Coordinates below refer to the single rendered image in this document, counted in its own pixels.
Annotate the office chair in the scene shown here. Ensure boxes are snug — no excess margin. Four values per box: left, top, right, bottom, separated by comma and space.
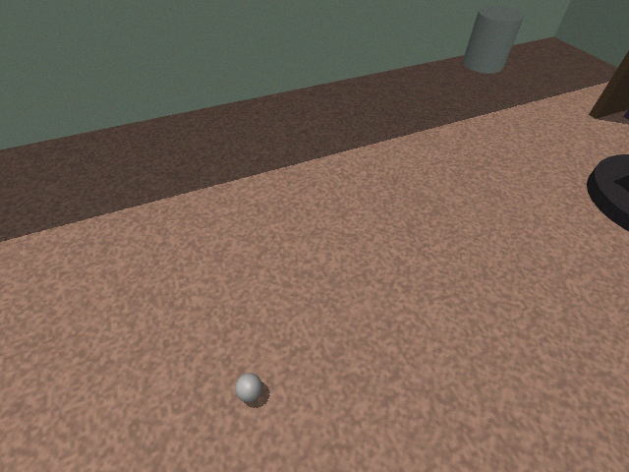
587, 109, 629, 231

